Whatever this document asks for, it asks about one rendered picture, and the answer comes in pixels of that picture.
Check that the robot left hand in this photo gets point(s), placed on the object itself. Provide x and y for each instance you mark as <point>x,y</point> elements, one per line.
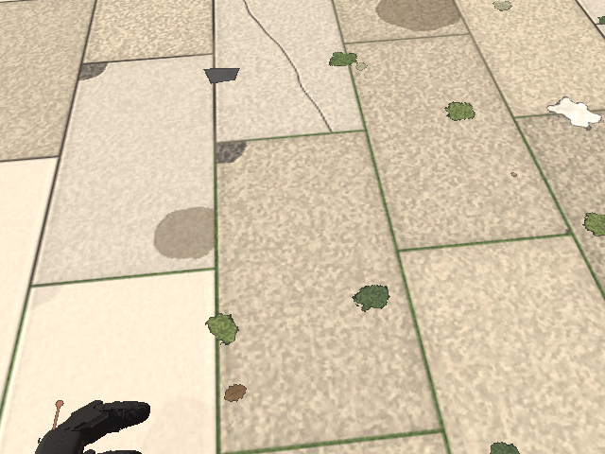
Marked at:
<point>91,422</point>

